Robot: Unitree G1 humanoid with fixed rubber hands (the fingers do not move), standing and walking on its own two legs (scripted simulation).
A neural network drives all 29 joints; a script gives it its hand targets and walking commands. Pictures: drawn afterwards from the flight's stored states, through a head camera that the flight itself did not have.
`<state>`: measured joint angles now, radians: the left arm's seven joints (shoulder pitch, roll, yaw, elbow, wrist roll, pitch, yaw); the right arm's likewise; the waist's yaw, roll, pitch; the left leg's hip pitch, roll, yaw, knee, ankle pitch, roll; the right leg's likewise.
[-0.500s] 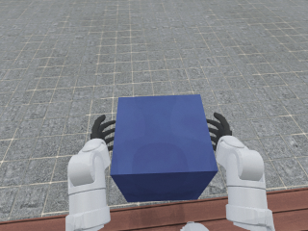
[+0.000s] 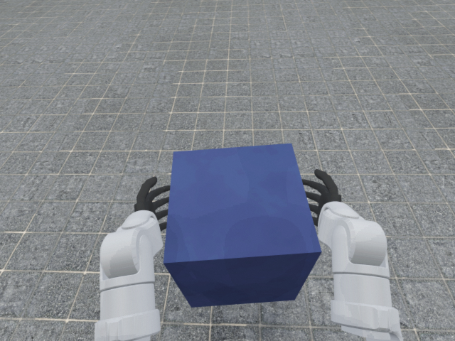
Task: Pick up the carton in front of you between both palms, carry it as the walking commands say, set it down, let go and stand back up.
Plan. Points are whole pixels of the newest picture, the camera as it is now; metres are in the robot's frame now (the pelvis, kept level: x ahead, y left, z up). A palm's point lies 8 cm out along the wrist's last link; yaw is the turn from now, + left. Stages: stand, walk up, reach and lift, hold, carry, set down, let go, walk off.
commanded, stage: carry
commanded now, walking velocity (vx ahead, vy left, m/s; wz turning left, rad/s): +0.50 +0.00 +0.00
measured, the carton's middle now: (238, 230) +0.33 +0.02 +0.00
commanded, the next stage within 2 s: none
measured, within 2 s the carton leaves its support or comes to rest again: neither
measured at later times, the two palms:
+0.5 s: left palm (171, 107) +0.63 +0.18 +0.07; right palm (296, 110) +0.60 -0.12 +0.07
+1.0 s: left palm (191, 59) +0.84 +0.15 +0.08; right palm (294, 56) +0.85 -0.15 +0.08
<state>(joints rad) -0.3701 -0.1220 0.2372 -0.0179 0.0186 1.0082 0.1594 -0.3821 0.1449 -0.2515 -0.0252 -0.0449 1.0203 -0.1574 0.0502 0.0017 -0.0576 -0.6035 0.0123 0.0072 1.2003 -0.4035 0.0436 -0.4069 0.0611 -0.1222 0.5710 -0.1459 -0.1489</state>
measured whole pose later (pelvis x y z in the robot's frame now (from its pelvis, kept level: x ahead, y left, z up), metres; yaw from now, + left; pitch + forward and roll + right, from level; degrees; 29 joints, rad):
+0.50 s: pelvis +0.30 +0.05 -0.01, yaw -2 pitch +5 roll -1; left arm -0.40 -0.12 0.25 -0.04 0.03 1.02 0.15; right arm -0.37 0.13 -0.22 -0.05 -0.02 1.01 -0.17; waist -0.05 0.00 -0.05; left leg -0.42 -0.04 0.12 0.51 -0.18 0.11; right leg -0.52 0.00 -0.02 1.20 -0.39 -0.03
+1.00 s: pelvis +0.60 -0.01 +0.00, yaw +1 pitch +5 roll +0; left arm -0.06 -0.13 0.07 -0.38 0.03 1.15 0.14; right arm -0.04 0.13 -0.08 -0.40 -0.04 1.16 -0.14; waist 0.02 0.02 -0.11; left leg -0.44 0.04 0.06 1.07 -0.37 0.01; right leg -0.31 -0.03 -0.20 0.40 -0.17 -0.06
